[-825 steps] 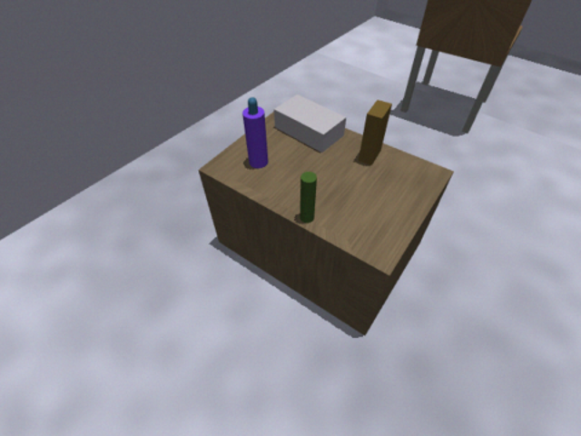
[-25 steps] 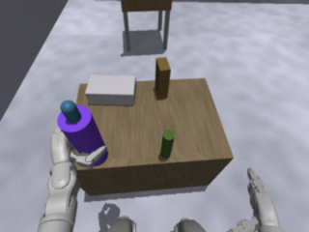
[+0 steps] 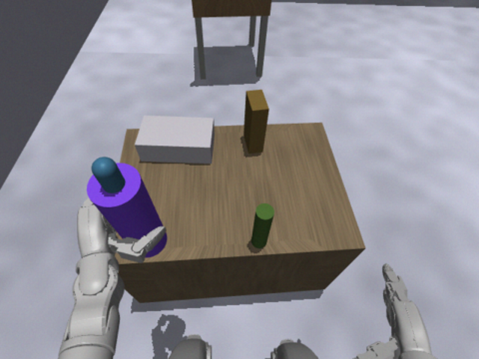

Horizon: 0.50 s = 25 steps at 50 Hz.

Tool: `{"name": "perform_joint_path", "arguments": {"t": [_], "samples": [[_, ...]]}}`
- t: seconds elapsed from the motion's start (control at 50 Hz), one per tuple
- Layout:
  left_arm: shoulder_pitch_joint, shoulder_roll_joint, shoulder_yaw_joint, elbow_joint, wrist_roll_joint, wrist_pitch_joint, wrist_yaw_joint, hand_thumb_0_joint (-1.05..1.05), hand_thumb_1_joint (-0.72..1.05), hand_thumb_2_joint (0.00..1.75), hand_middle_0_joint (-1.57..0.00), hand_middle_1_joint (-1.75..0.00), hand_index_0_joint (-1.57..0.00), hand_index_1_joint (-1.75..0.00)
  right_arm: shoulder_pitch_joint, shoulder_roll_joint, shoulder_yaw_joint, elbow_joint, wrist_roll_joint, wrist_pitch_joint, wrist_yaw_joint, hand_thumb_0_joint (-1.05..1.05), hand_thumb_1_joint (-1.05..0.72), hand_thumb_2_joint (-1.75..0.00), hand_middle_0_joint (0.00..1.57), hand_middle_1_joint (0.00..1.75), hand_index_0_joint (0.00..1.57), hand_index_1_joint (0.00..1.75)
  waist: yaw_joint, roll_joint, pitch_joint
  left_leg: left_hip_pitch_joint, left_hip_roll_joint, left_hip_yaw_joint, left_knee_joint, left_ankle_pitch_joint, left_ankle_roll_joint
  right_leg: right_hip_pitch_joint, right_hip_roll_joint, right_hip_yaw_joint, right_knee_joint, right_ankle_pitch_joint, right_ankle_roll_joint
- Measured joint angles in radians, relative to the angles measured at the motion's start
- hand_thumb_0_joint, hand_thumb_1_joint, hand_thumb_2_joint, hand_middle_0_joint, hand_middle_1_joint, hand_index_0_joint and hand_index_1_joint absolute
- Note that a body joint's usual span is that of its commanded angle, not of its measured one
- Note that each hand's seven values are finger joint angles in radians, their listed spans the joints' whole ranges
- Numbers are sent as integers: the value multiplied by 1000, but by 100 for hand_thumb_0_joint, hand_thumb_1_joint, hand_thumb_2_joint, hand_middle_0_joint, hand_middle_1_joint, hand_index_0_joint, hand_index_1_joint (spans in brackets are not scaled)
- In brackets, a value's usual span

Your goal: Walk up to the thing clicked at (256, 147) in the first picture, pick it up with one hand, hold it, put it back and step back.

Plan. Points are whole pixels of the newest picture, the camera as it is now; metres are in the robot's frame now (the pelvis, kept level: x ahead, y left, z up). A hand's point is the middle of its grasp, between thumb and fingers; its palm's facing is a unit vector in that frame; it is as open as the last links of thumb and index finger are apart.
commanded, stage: hold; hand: left
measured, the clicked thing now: (130, 210) +0.32 +0.18 +0.08
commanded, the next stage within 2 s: crouch in 1.24 s
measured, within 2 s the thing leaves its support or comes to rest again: neither
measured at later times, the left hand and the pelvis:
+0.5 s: hand (137, 232) +0.31 +0.18 +0.02, palm faces +0.25 -0.97 -0.06, open 9.9 cm; pelvis +0.00 +0.00 +0.00, yaw +0 degrees
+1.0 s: hand (144, 220) +0.33 +0.17 +0.03, palm faces +0.24 -0.97 -0.02, open 9.9 cm; pelvis +0.00 +0.00 +0.00, yaw -1 degrees
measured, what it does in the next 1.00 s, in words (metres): stands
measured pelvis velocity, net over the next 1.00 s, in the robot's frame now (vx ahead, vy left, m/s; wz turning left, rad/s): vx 0.00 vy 0.00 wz -0.01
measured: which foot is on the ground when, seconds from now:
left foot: down 0.00-1.00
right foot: down 0.00-1.00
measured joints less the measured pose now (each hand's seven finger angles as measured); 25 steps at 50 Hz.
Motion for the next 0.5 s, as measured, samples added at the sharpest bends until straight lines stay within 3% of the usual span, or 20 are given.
{"name": "perform_joint_path", "arguments": {"t": [0.18,0.5], "samples": [[-50,-1,7,69,-8,3,-19,-4,-52,117,-70,-115,-78,-122,-4,-1,-1,3,6,8,11,-1,55,-6,6,5,6,5,-6,3,3,2,1,10,-5,2,3,-3,0,10,-3,4,3],[44,-9,-8,13,14,-26,2,-4,-52,117,-70,-115,-78,-122,-15,-1,-7,8,-7,1,11,-1,54,-6,5,5,6,5,1,-3,7,-22,2,2,17,-4,2,-22,2,2,15,-2,1]]}}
